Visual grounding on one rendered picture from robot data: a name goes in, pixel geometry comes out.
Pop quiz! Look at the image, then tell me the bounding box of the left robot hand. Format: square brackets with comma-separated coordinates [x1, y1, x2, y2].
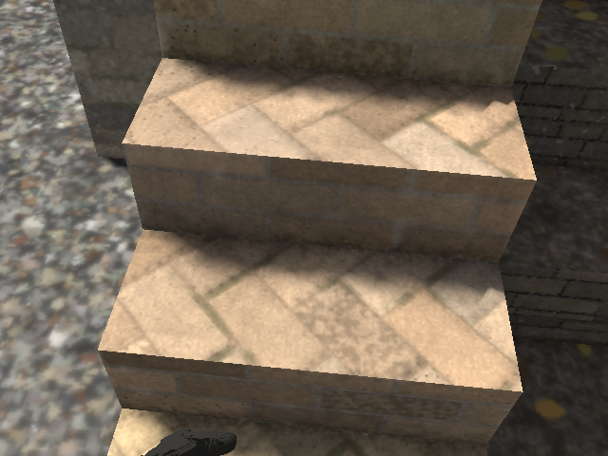
[141, 427, 237, 456]

